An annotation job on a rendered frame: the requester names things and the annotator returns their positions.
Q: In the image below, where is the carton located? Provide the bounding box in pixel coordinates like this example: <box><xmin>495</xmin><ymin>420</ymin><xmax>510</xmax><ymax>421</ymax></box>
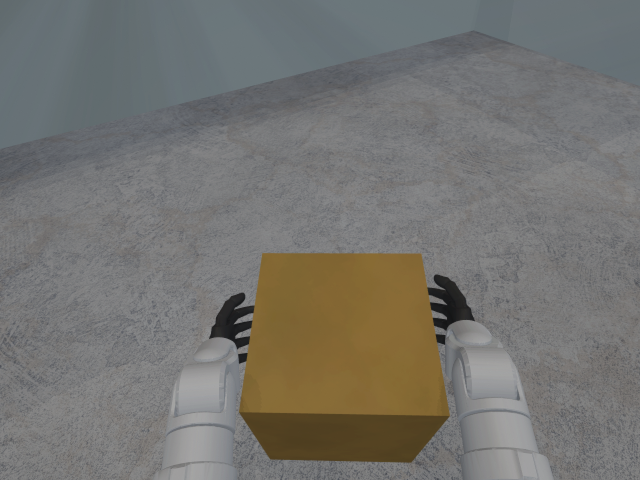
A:
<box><xmin>239</xmin><ymin>253</ymin><xmax>450</xmax><ymax>463</ymax></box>

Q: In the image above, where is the robot left hand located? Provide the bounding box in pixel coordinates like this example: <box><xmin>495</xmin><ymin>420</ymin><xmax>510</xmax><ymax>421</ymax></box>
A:
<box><xmin>209</xmin><ymin>293</ymin><xmax>255</xmax><ymax>364</ymax></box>

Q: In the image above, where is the left robot forearm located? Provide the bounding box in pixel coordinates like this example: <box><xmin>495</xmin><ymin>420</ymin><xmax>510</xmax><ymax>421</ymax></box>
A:
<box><xmin>153</xmin><ymin>337</ymin><xmax>240</xmax><ymax>480</ymax></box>

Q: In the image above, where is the robot right hand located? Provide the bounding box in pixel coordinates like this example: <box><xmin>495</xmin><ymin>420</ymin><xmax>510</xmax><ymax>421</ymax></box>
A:
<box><xmin>427</xmin><ymin>274</ymin><xmax>475</xmax><ymax>345</ymax></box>

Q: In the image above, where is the right robot forearm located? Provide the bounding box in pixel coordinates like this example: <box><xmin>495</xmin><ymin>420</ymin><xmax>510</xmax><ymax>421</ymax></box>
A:
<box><xmin>445</xmin><ymin>320</ymin><xmax>554</xmax><ymax>480</ymax></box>

